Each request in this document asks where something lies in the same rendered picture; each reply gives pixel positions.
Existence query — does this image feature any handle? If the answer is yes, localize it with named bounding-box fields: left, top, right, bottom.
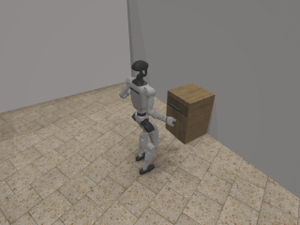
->
left=168, top=103, right=182, bottom=112

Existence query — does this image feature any right robot upper arm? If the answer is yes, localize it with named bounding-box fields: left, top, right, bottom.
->
left=144, top=85, right=156, bottom=116

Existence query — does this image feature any robot right hand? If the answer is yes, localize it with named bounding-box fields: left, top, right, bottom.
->
left=165, top=116, right=176, bottom=127

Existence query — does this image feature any right robot foot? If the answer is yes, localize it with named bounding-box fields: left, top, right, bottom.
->
left=139, top=164, right=155, bottom=175

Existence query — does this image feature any drawer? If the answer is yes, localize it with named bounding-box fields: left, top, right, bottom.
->
left=168, top=95, right=188, bottom=118

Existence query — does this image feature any right robot forearm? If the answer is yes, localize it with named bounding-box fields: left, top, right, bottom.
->
left=150, top=110, right=168, bottom=122

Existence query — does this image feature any left robot upper arm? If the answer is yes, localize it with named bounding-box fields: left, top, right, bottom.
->
left=119, top=77, right=135, bottom=99

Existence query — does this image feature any robot right shin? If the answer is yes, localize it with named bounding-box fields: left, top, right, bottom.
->
left=142, top=145, right=157, bottom=170

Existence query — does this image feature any cabinet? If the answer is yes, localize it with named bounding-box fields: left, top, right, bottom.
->
left=165, top=82, right=215, bottom=144

